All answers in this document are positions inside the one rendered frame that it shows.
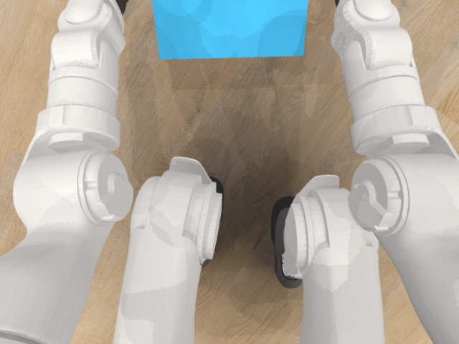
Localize right robot upper arm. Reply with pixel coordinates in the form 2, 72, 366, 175
348, 153, 459, 344

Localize right robot thigh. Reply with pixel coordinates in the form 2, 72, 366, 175
285, 188, 385, 344

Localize left robot thigh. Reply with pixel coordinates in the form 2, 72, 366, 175
113, 171, 222, 344

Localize left robot upper arm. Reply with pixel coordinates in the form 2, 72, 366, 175
0, 149, 133, 344

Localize robot thigh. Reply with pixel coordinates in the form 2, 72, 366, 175
285, 188, 385, 344
113, 171, 222, 344

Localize right robot forearm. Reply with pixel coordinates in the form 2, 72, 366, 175
331, 0, 459, 161

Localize left robot forearm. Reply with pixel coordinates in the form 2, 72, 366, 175
13, 0, 126, 208

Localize carton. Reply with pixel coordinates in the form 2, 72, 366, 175
152, 0, 308, 59

